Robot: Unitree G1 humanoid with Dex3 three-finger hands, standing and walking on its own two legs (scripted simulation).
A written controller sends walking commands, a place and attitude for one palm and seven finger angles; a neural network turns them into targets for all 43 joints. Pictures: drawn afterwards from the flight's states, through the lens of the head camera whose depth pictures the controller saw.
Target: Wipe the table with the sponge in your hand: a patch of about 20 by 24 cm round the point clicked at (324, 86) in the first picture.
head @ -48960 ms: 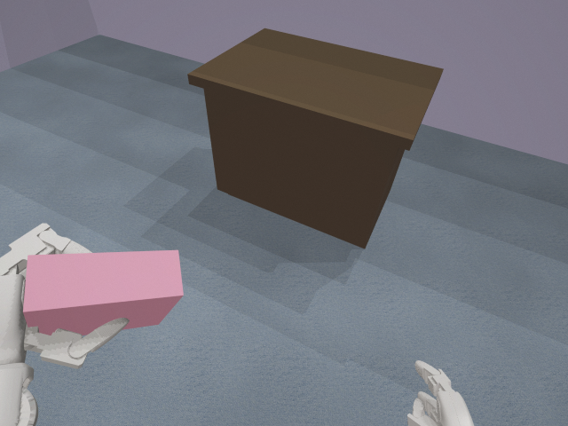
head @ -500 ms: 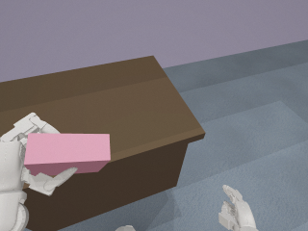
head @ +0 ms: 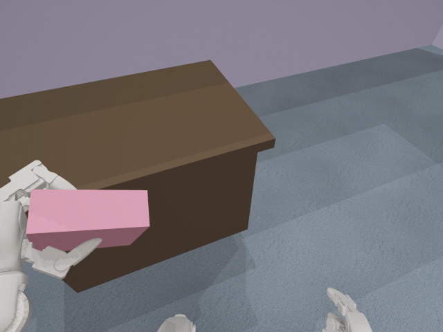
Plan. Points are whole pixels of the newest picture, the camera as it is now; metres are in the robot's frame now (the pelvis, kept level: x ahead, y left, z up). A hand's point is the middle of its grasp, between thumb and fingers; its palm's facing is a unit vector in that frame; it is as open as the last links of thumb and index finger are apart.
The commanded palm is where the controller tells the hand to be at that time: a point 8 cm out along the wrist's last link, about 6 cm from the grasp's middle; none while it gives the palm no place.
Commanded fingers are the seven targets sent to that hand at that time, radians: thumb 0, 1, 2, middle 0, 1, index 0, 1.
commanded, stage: stop stepping back and stand still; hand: left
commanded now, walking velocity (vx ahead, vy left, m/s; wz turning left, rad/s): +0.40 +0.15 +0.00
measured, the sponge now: (107, 221) +0.24 +0.18 +0.14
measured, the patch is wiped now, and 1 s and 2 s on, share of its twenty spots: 1.00 1.00 1.00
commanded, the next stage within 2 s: stand and wait in 1.18 s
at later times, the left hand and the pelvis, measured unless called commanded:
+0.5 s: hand out of the picture +0.07 +0.19 +0.18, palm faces +0.34 -0.86 -0.38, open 9.6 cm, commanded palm +0.01 +0.24 +0.20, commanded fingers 0.00 0.10 1.30 -1.20 -1.60 -1.20 -1.60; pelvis -0.15 -0.04 +0.00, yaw +0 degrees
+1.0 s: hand out of the picture -0.01 +0.20 +0.17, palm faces +0.40 -0.82 -0.41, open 9.6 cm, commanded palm -0.06 +0.23 +0.20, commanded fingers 0.00 0.10 1.30 -1.20 -1.60 -1.20 -1.60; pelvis -0.22 -0.05 +0.01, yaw +0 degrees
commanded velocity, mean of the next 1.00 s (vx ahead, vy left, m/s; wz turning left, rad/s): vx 0.27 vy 0.05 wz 0.00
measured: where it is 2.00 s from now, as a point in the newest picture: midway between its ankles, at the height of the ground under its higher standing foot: outside the picture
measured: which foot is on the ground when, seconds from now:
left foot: up 0.00-0.16, down 0.18-0.44, up 0.46-0.68, down 0.70-1.00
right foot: down 0.00-0.20, up 0.22-0.42, down 0.44-0.70, up 0.72-0.96, down 0.98-1.00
